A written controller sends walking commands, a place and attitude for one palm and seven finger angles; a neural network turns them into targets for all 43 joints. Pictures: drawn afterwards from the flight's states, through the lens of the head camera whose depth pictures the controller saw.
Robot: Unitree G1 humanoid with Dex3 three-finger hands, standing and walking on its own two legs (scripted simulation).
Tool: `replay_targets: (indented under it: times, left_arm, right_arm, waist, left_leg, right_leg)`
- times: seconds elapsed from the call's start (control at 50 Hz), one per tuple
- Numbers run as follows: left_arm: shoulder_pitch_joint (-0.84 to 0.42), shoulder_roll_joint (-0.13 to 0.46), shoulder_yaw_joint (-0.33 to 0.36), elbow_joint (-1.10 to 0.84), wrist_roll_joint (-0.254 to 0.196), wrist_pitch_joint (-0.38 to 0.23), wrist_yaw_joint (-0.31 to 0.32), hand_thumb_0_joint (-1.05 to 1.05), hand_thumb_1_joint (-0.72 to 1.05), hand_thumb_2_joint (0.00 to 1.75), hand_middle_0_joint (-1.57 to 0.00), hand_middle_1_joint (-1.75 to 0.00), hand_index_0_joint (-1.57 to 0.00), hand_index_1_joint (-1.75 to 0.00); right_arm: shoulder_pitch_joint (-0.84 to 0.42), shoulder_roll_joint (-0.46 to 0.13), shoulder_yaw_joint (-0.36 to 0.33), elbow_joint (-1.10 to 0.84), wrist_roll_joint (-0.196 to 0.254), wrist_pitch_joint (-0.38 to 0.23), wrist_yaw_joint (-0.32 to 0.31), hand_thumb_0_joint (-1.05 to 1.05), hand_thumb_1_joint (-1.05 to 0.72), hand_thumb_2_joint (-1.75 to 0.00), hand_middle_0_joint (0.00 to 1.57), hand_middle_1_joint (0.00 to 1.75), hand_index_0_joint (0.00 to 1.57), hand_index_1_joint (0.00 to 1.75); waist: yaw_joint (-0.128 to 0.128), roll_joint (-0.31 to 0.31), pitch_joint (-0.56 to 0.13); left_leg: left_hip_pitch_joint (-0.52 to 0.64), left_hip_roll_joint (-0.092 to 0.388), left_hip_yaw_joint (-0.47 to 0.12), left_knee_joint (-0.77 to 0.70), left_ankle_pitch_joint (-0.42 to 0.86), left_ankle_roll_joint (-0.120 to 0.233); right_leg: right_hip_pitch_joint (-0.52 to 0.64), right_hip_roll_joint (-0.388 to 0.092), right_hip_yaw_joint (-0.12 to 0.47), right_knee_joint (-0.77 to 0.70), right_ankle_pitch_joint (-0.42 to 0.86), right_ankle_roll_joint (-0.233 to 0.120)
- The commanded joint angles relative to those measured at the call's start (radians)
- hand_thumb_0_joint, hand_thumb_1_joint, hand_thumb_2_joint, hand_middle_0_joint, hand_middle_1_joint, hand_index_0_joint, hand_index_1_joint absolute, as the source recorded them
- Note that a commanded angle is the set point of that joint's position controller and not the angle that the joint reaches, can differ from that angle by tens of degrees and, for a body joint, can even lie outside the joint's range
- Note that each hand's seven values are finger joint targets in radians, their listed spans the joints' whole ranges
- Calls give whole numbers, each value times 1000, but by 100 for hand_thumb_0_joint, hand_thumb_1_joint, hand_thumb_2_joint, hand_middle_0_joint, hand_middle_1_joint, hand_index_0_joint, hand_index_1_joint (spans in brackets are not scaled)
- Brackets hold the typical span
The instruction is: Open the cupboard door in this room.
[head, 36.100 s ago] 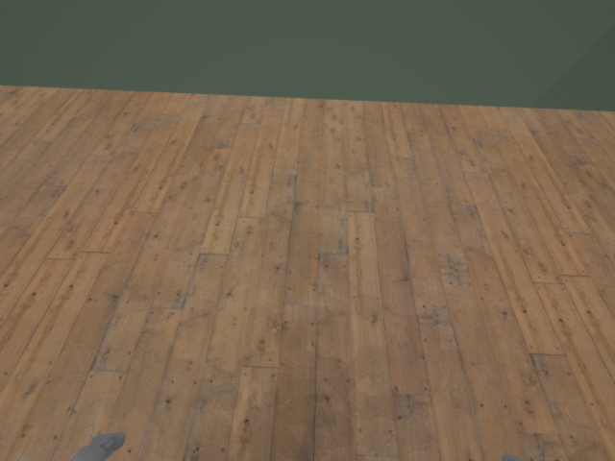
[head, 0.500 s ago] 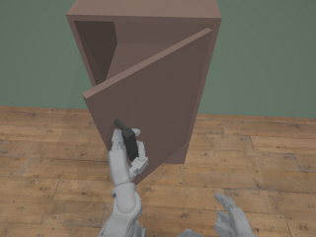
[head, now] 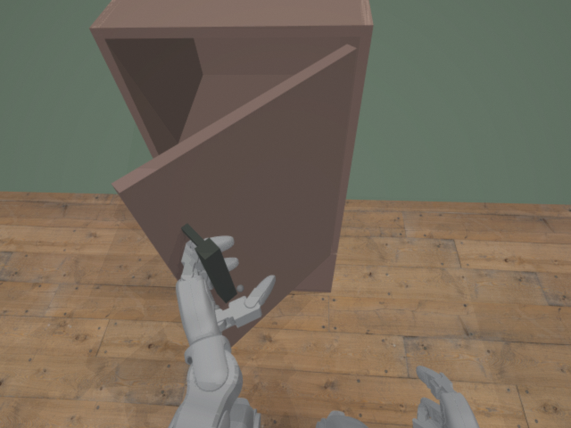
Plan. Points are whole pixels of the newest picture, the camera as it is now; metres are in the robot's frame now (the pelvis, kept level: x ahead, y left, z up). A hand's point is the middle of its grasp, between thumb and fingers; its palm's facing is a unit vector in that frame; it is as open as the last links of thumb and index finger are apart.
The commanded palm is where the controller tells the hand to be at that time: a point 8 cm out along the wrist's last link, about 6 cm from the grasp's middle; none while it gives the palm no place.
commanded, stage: open thumb and fingers to let go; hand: left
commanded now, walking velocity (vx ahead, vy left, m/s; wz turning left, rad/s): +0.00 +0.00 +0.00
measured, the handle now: (209, 264) +0.33 +0.12 +0.04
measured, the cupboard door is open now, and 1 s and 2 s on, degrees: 47 48 48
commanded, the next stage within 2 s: slide the hand sideways off the handle in 0.44 s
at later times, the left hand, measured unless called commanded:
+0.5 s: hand (235, 297) +0.29 +0.08 +0.03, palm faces +0.27 -0.96 -0.01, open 15.3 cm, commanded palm +0.25 +0.13 +0.03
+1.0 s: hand (217, 339) +0.23 +0.10 +0.03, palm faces -0.12 -0.99 +0.02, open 16.3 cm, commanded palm +0.22 +0.15 +0.03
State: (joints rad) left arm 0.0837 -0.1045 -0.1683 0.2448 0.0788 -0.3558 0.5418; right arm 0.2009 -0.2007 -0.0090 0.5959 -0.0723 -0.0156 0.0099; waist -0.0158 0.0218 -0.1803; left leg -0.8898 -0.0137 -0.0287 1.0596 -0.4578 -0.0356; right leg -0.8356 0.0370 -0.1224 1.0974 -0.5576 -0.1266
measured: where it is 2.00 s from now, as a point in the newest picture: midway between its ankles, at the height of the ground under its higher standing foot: outside the picture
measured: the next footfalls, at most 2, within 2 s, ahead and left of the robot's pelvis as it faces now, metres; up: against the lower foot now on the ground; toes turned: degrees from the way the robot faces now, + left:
none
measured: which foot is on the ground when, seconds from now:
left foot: down 0.00-1.00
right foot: down 0.00-1.00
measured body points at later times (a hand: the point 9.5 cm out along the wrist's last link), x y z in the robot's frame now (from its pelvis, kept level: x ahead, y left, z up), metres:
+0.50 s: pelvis +0.00 +0.03 +0.00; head +0.06 +0.01 +0.44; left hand +0.27 +0.13 +0.03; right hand +0.17 -0.19 -0.11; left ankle +0.03 +0.15 -0.66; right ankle -0.01 -0.03 -0.66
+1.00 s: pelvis -0.02 +0.07 -0.02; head +0.04 +0.06 +0.43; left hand +0.24 +0.15 +0.03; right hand +0.15 -0.16 -0.10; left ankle +0.03 +0.15 -0.66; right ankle -0.01 -0.03 -0.66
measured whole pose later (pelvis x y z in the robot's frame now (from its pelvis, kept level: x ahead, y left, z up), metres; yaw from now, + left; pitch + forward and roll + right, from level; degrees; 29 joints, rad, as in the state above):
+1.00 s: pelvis -0.02 +0.07 -0.02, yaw -3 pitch +15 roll -1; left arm 0.25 0.01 -0.30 0.05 0.06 -0.38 0.18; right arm 0.24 -0.21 0.02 0.42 -0.02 0.01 0.04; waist -0.01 0.03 -0.17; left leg -0.96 -0.02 0.02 1.19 -0.50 0.05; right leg -0.89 0.02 -0.07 1.18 -0.56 -0.04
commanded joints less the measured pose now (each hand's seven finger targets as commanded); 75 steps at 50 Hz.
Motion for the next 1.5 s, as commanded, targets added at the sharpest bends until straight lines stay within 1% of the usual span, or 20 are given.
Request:
replay_targets:
  times: [0.0,0.04,0.2,0.4,0.52,0.54,0.56,0.6,0.64,0.68,0.72,0.74,0.78,0.88,0.92,1.0,1.08,1.16,1.26,1.48]
  left_arm:
    - [-81,-16,3,-215,7,-69,-9,0,-50,30,-30,-120,-30,-120]
    - [-78,-19,-5,-237,8,-75,-9,0,-50,30,-30,-120,-30,-120]
    - [-101,-11,-12,-261,24,-99,-3,0,-50,30,-23,-80,-23,-80]
    - [-162,-39,-36,-237,30,-74,32,0,-50,30,-15,-30,-15,-30]
    - [-174,-72,-46,-218,33,-49,57,0,-50,30,-15,-30,-15,-30]
    - [-168,39,-258,-248,132,-88,-152,0,-50,30,-15,-30,-15,-30]
    - [-194,105,-181,-296,92,-130,-265,0,-50,30,-15,-30,-15,-30]
    - [-207,147,-174,-344,57,-164,-396,0,-50,30,-15,-30,-15,-30]
    - [-148,116,-179,-349,-30,-171,-505,0,-50,30,-15,-30,-15,-30]
    - [-101,56,-172,-369,-140,-144,-539,0,-50,30,-15,-30,-15,-30]
    - [-22,36,-136,-347,-198,-113,-519,0,-50,30,-15,-30,-15,-30]
    - [-18,42,-121,-341,-200,-101,-496,0,-50,30,-15,-30,-15,-30]
    - [-21,59,-113,-330,-159,-91,-441,0,-50,30,-15,-30,-15,-30]
    - [79,119,-109,-379,-2,-105,-353,0,-50,30,-15,-30,-15,-30]
    - [73,110,-126,-415,9,-104,-347,0,-50,30,-15,-30,-15,-30]
    - [62,107,-131,-482,-24,-91,-353,0,-50,30,-15,-30,-15,-30]
    - [78,110,-126,-497,-51,-75,-369,0,-50,30,-15,-30,-15,-30]
    - [149,106,-132,-513,-69,-63,-397,0,-50,30,-15,-30,-15,-30]
    - [282,144,-92,-546,-59,-64,-404,0,-50,30,-15,-30,-15,-30]
    - [497,213,-18,-651,-111,-123,-482,0,-50,30,-15,-30,-15,-30]
  right_arm:
    - [-45,-62,-23,-152,3,-52,1,0,-90,-90,20,30,20,30]
    - [-40,-63,-24,-156,3,-55,2,0,-90,-90,20,30,20,30]
    - [-49,-64,-24,-155,2,-66,-1,0,-90,-90,20,30,20,30]
    - [-63,-61,-11,-170,2,-61,-4,0,-90,-90,20,30,20,30]
    - [-72,-61,-6,-182,-1,-62,1,0,-90,-90,20,30,20,30]
    - [-16,-110,-4,-170,9,-52,11,0,-90,-90,20,30,20,30]
    - [-17,-98,-14,-194,17,-48,10,0,-90,-90,20,30,20,30]
    - [-20,-100,-16,-211,25,-42,3,0,-90,-90,20,30,20,30]
    - [-15,-99,-12,-239,44,-50,1,0,-90,-90,20,30,20,30]
    - [-39,-100,-7,-274,64,-58,-2,0,-90,-90,20,30,20,30]
    - [-47,-108,-6,-288,74,-59,-4,0,-90,-90,20,30,20,30]
    - [-48,-115,-7,-291,73,-57,-4,0,-90,-90,20,30,20,30]
    - [-54,-121,-7,-300,68,-54,1,0,-90,-90,20,30,20,30]
    - [-26,-113,-17,-321,52,-36,27,0,-90,-90,20,30,20,30]
    - [-31,-109,-14,-335,51,-27,29,0,-90,-90,20,30,20,30]
    - [-41,-110,-7,-353,56,-19,18,0,-90,-90,20,30,20,30]
    - [-32,-114,-2,-350,60,-21,4,0,-90,-90,20,30,20,30]
    - [-25,-115,-1,-356,62,-27,0,0,-90,-90,20,30,20,30]
    - [-15,-109,-4,-369,58,-28,5,0,-90,-90,20,30,20,30]
    - [1,-103,-14,-376,64,-34,7,0,-90,-90,20,30,20,30]
  waist:
    - [-5,-159,-271]
    - [-8,-159,-273]
    - [-11,-121,-260]
    - [-16,-91,-252]
    - [-2,-79,-258]
    - [-97,-112,-214]
    - [-61,-76,-264]
    - [-44,-16,-319]
    - [-44,-40,-289]
    - [-27,-33,-266]
    - [-16,-82,-202]
    - [-18,-108,-184]
    - [-14,-104,-140]
    - [10,-59,-191]
    - [8,-35,-198]
    - [2,-5,-193]
    - [-14,-46,-186]
    - [-10,-51,-183]
    - [20,-33,-210]
    - [21,-39,-209]
  left_leg:
    - [17,-20,-18,-12,156,37]
    - [32,-19,-15,-13,164,38]
    - [54,-15,-17,-6,151,43]
    - [117,-11,-16,-26,146,51]
    - [149,-10,-17,-44,157,51]
    - [141,-11,-11,-14,169,71]
    - [134,-12,-15,-4,183,73]
    - [156,-14,-14,1,207,74]
    - [162,-11,-22,-6,185,73]
    - [191,-10,-22,-34,158,71]
    - [182,-5,-24,-59,102,66]
    - [173,-2,-31,-66,78,65]
    - [148,-2,-37,-68,45,66]
    - [149,3,-46,-49,99,60]
    - [157,2,-46,-51,72,57]
    - [181,6,-62,-72,25,54]
    - [181,11,-76,-75,21,56]
    - [184,14,-79,-77,46,53]
    - [190,12,-63,-62,143,47]
    - [142,2,-37,-4,258,53]
  right_leg:
    - [343,-135,308,-246,632,163]
    - [332,-131,292,-239,643,163]
    - [255,-112,263,-229,514,147]
    - [166,-74,187,-214,380,123]
    - [130,-45,132,-192,326,106]
    - [102,-54,164,-172,413,120]
    - [134,-61,172,-157,452,110]
    - [167,-65,188,-139,498,103]
    - [160,-58,179,-152,448,102]
    - [149,-41,155,-178,349,91]
    - [113,-29,126,-200,234,92]
    - [89,-25,114,-199,186,91]
    - [40,-24,105,-182,124,88]
    - [-1,-21,93,-101,164,72]
    - [-10,-21,94,-101,143,72]
    - [-16,-15,88,-110,111,73]
    - [-13,-9,82,-115,113,78]
    - [-8,-8,74,-110,135,80]
    - [21,-7,75,-86,208,76]
    - [74,-2,93,-59,367,81]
